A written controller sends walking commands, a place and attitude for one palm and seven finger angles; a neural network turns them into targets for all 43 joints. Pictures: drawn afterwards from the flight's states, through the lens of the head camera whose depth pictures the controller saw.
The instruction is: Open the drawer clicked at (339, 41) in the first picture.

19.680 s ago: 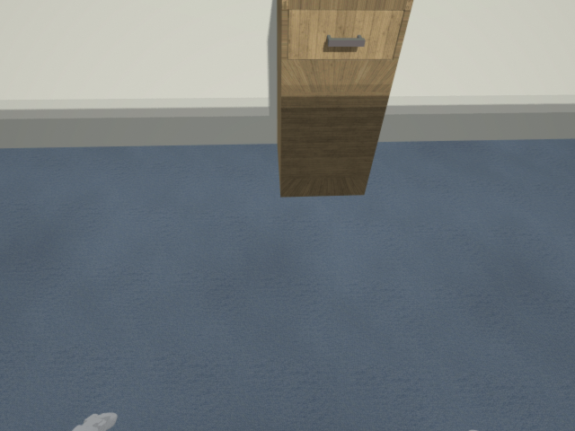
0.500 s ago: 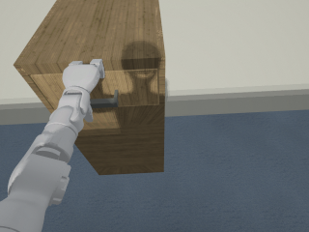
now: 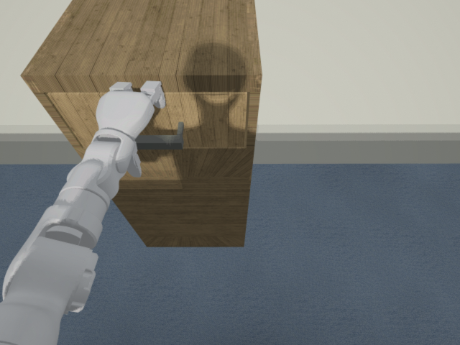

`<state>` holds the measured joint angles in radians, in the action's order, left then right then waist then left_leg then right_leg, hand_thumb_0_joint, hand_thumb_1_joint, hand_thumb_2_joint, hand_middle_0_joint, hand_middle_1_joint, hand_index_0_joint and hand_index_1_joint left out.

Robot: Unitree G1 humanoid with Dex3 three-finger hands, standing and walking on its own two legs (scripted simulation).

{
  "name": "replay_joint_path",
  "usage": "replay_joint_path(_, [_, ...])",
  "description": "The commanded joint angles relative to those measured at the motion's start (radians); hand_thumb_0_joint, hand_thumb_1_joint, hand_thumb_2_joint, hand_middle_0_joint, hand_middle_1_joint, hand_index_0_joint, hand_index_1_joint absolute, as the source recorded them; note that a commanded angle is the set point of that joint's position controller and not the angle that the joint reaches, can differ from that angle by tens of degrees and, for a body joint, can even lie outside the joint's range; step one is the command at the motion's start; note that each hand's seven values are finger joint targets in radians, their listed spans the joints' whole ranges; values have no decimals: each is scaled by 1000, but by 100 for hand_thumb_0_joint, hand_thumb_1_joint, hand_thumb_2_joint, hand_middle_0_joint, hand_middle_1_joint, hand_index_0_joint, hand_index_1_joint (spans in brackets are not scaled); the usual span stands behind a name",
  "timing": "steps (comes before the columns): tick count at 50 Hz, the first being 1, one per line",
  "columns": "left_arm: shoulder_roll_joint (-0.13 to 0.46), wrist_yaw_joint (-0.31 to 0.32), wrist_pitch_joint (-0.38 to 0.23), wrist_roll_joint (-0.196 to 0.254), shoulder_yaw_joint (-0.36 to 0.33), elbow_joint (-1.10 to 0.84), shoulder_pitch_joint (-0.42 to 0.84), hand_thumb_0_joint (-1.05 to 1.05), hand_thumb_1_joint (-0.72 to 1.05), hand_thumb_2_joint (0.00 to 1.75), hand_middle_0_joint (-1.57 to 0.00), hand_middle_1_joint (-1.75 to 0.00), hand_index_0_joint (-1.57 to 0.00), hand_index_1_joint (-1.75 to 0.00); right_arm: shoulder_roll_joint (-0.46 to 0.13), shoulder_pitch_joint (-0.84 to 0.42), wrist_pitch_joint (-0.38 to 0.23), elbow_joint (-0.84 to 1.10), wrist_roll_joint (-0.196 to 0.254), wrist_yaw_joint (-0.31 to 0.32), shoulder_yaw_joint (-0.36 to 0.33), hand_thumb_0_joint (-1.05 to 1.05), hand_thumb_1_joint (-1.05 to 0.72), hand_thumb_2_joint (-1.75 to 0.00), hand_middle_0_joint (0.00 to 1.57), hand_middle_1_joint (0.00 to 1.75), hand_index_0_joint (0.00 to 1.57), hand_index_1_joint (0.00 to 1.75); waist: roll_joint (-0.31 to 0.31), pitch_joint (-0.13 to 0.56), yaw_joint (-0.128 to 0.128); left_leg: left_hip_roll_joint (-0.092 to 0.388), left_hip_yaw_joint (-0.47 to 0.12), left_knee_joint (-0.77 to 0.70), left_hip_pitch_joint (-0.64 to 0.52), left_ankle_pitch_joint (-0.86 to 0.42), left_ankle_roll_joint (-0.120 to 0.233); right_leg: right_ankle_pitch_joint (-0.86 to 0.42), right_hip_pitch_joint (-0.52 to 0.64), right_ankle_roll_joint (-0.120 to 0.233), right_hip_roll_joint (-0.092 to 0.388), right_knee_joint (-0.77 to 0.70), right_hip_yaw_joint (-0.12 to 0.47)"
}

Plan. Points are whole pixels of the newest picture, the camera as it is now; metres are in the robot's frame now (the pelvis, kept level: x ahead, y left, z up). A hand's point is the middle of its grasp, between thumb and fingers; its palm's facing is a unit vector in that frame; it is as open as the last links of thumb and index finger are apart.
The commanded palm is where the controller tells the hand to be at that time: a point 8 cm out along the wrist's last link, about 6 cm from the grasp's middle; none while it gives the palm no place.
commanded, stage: move the hooked fingers above the handle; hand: left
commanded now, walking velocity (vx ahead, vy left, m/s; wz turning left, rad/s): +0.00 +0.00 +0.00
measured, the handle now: (154, 134) +0.52 +0.16 +0.03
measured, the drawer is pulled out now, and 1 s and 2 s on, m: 0.00 0.00 0.00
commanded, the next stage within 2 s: lower the fingers behind the handle in 0.18 s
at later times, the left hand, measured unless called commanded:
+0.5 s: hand (122, 150) +0.46 +0.21 +0.06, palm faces -0.11 +0.02 -0.99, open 13.9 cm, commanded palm +0.45 +0.20 +0.12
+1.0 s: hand (132, 150) +0.47 +0.19 +0.04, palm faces -0.08 +0.03 -1.00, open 13.7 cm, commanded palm +0.45 +0.20 +0.09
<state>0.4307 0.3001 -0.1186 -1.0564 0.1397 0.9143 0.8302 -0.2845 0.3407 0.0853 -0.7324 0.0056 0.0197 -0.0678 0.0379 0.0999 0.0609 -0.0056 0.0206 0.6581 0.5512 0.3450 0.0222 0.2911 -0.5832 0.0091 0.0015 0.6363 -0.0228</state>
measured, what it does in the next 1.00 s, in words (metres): stands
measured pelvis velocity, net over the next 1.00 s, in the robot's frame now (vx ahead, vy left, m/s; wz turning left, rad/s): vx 0.00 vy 0.00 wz -0.03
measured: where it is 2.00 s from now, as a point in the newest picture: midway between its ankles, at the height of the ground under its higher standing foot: outside the picture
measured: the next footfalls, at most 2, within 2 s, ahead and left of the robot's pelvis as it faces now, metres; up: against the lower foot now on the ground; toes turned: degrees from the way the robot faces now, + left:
none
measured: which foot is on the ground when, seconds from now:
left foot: down 0.00-1.00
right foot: down 0.00-1.00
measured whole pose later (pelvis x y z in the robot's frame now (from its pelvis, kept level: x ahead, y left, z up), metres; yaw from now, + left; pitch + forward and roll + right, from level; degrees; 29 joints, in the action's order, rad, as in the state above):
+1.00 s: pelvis +0.00 +0.00 +0.00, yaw -2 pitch +14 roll +0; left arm 0.42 0.27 0.02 -1.09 0.10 1.06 0.79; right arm -0.23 0.29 0.12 -0.67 0.01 0.02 -0.02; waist 0.05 0.12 0.08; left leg 0.01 0.05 0.66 0.56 0.35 0.02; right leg 0.29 -0.61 0.01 -0.01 0.66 0.01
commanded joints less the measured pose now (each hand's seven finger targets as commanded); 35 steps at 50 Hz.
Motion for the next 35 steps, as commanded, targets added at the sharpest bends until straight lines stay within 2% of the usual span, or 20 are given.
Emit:
replay_joint_path(1, [298,34,182,-14,-142,-38,531,0,-50,30,-30,-120,-30,-120,-131,41,-4,76,2,-3,-22,0,-90,-90,20,30,20,30,-16,350,22,-13,12,-91,-155,-350,5,-263,212,31,-38,-59,0])
replay_joint_path(4, [325,10,226,-31,-138,-17,545,0,-50,30,-30,-120,-30,-120,-129,19,10,93,9,10,-13,0,-90,-90,20,30,20,30,-64,334,20,-15,21,-112,-130,-304,13,-250,251,23,-30,-75,9])
replay_joint_path(6, [353,-15,228,-35,-159,-1,511,0,-50,30,-30,-120,-30,-120,-130,7,18,106,9,21,-9,0,-90,-90,20,30,20,30,-86,339,9,-17,23,-117,-122,-304,15,-257,284,23,-26,-80,12])
replay_joint_path(8, [323,-44,227,-27,-131,24,473,0,-50,30,-30,-120,-30,-120,-123,-2,23,122,16,32,-2,0,-90,-90,20,30,20,30,-104,305,9,-16,27,-130,-113,-258,15,-227,280,19,-22,-89,13])
replay_joint_path(9, [286,-61,221,-11,-102,27,472,0,-50,30,-30,-120,-30,-120,-122,-6,21,131,18,36,0,0,-90,-90,20,30,20,30,-117,280,21,-15,30,-136,-115,-229,17,-206,271,15,-19,-102,15])
replay_joint_path(10, [311,-76,212,2,-125,43,450,0,-50,30,-30,-120,-30,-120,-122,-8,19,136,20,43,3,0,-90,-90,20,30,20,30,-149,261,17,-14,33,-143,-101,-191,20,-176,281,10,-17,-114,20])
replay_joint_path(11, [335,-91,191,13,-140,36,450,0,-50,30,-30,-120,-30,-120,-126,-15,18,147,21,50,7,0,-90,-90,20,30,20,30,-145,266,15,-15,32,-144,-94,-181,20,-167,298,10,-12,-116,28])
replay_joint_path(13, [348,-111,159,14,-143,30,431,0,-50,30,-30,-120,-30,-120,-122,-17,13,160,23,62,11,0,-90,-90,20,30,20,30,-150,257,13,-16,37,-144,-83,-151,24,-151,300,5,-6,-121,37])
replay_joint_path(14, [358,-116,140,8,-149,19,410,0,-50,30,-30,-120,-30,-120,-120,-17,9,166,23,66,13,0,-90,-90,20,30,20,30,-132,264,1,-18,38,-141,-76,-153,23,-152,305,6,-5,-116,40])
replay_joint_path(16, [335,-119,109,-4,-136,18,388,0,-50,30,-30,-120,-30,-120,-118,-15,1,174,22,67,12,0,-90,-90,20,30,20,30,-127,244,7,-17,38,-130,-70,-147,22,-140,278,8,-7,-117,41])
replay_joint_path(17, [348,-115,94,-11,-140,13,391,0,-50,30,-30,-120,-30,-120,-121,-9,-4,172,21,67,11,0,-90,-90,20,30,20,30,-128,227,9,-13,36,-128,-58,-131,21,-122,258,7,-6,-114,42])
replay_joint_path(18, [347,-113,78,-15,-146,0,364,0,-50,30,-30,-120,-30,-120,-121,-4,-9,178,21,67,7,0,-90,-90,20,30,20,30,-118,251,0,-16,37,-121,-57,-136,22,-127,264,8,-8,-107,46])
replay_joint_path(19, [332,-110,58,-11,-134,-36,378,0,-50,30,-30,-120,-30,-120,-120,-1,-15,181,18,66,4,0,-90,-90,20,30,20,30,-95,267,4,-16,38,-112,-67,-148,23,-145,261,10,-7,-103,49])
replay_joint_path(23, [295,-82,-33,-4,-124,-199,448,0,-50,30,-30,-120,-30,-120,-113,40,-32,164,4,53,-28,0,-90,-90,20,30,20,30,-1,396,20,-19,25,-65,-154,-236,24,-222,237,17,-18,-68,48])
replay_joint_path(24, [267,-71,-53,1,-104,-245,473,0,-50,30,-30,-120,-30,-120,-112,47,-34,158,1,48,-34,0,-90,-90,20,30,20,30,29,415,29,-21,20,-52,-181,-266,23,-240,216,20,-22,-61,46])
replay_joint_path(26, [239,-45,-82,10,-94,-295,509,0,-50,30,-30,-120,-30,-120,-111,66,-38,133,-6,40,-47,0,-90,-90,20,30,20,30,24,450,48,-20,7,-27,-215,-325,23,-272,195,23,-28,-47,38])
replay_joint_path(27, [242,-28,-88,12,-103,-304,501,0,-50,30,-30,-120,-30,-120,-112,72,-38,122,-8,35,-53,0,-90,-90,20,30,20,30,38,471,46,-20,1,-18,-232,-342,21,-277,178,22,-31,-40,37])
replay_joint_path(31, [261,48,-58,4,-149,-263,475,0,-50,30,-30,-120,-30,-120,-117,75,-30,80,-17,13,-57,0,-90,-90,20,30,20,30,55,457,32,-22,-3,-2,-212,-411,12,-311,157,32,-39,-15,17])
replay_joint_path(33, [234,82,-4,-10,-141,-177,427,0,-50,30,-30,-120,-30,-120,-115,70,-21,67,-17,-1,-55,0,-90,-90,20,30,20,30,38,405,30,-19,0,-6,-182,-403,8,-302,134,33,-45,-9,3])
replay_joint_path(35, [250,97,54,-26,-153,-122,411,0,-50,30,-30,-120,-30,-120,-120,63,-16,66,-17,-12,-49,0,-90,-90,20,30,20,30,42,389,14,-17,6,-21,-149,-388,3,-295,145,36,-45,-6,0])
